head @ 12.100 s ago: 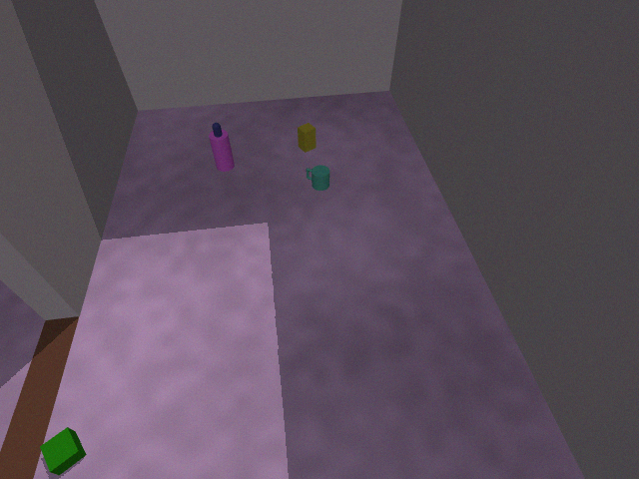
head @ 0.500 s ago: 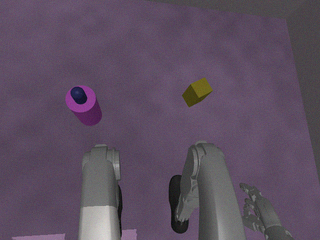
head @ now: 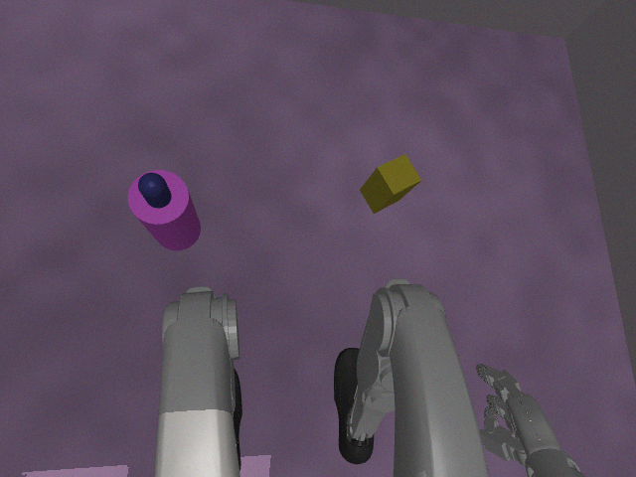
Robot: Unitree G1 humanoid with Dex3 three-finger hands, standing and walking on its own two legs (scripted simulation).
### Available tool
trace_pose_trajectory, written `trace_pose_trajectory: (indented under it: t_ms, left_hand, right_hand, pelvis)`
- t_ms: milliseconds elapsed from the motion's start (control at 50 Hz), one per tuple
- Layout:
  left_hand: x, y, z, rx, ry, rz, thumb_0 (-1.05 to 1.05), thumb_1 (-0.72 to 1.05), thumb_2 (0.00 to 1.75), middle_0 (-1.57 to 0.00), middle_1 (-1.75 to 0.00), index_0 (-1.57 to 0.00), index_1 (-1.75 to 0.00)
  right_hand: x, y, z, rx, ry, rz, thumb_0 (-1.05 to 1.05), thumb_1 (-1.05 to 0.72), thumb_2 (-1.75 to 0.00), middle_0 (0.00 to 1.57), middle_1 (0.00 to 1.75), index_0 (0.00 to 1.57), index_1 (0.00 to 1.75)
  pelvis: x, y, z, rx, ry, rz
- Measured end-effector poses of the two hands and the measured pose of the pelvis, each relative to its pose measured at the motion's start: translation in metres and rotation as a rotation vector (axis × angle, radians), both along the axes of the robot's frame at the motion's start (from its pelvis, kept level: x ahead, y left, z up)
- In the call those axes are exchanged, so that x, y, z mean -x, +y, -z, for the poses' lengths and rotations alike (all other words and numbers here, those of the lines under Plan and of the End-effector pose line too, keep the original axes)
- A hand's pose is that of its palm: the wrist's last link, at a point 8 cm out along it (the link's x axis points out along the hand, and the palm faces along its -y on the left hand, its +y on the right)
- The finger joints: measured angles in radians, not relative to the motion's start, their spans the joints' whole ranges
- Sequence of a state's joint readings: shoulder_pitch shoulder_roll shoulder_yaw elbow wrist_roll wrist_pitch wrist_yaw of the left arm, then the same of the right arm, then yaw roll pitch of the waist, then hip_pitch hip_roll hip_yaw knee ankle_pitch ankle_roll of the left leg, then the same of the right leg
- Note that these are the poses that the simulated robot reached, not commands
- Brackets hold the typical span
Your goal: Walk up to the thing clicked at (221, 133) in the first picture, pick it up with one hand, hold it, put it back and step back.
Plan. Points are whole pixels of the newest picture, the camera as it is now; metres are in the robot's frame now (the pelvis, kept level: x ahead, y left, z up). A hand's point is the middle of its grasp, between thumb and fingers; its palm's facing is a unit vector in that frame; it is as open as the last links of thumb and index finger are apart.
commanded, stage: go down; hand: left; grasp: from the side
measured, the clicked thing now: (166, 209) +0.47 +0.23 -0.27
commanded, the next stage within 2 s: none
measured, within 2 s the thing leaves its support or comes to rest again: neither
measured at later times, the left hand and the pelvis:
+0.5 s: hand out of the picture +0.39 +0.42 +0.02, palm faces +0.16 -0.99 -0.04, open 17.5 cm; pelvis +0.00 +0.00 +0.00, yaw +0 degrees
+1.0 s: hand out of the picture +0.38 +0.42 +0.03, palm faces +0.17 -0.99 -0.04, open 17.5 cm; pelvis +0.00 +0.00 +0.00, yaw +0 degrees
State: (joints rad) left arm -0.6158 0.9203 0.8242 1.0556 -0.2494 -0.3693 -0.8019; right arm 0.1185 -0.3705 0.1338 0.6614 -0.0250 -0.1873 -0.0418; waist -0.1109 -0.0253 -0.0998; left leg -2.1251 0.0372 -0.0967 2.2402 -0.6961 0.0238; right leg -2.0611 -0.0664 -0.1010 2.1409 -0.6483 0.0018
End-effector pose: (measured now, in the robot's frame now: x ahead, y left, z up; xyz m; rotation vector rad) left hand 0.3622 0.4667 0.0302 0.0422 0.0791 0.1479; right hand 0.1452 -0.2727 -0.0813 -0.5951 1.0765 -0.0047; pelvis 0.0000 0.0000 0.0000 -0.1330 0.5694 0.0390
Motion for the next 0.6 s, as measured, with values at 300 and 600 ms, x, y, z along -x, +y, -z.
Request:
trace_pose_trajectory:
  t_ms: [300,600]
  left_hand:
    - [0.0028,-0.0007,0.0025,0.004,-0.028,0.0,-0.01,-0.56,0.05,-0.07,-0.03,-0.04,-0.05]
    - [0.0041,0.0006,0.003,0.006,-0.019,-0.012,-0.01,-0.54,0.06,-0.07,-0.03,-0.04,-0.05]
  right_hand:
    - [-0.0036,0.0008,0.004,-0.001,-0.005,-0.022,0.0,-0.91,-0.9,0.21,0.3,0.2,0.3]
    - [-0.0007,-0.0005,0.0057,0.0,0.005,-0.013,0.0,-0.91,-0.9,0.21,0.3,0.2,0.3]
  pelvis:
    - [0.0021,-0.0017,0.0032,-0.003,-0.007,0.002]
    - [0.0011,-0.0016,0.0036,-0.003,-0.004,0.001]
